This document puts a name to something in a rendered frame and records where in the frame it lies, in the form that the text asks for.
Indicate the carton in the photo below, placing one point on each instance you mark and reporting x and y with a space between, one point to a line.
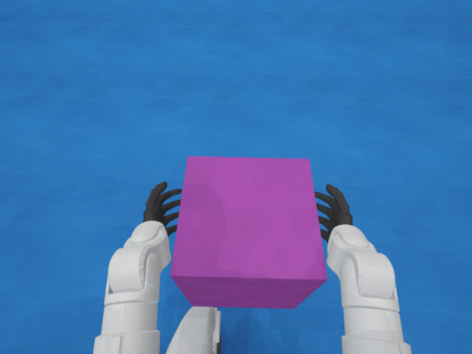
248 233

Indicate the robot left forearm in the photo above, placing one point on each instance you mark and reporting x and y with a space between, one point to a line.
132 293

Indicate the robot right hand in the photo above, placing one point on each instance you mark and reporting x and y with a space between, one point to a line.
338 214

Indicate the robot left hand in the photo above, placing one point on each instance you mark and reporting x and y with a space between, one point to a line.
155 210

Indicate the left robot thigh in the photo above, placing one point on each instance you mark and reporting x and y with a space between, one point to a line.
198 332

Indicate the robot right forearm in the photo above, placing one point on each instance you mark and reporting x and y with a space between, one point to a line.
368 294

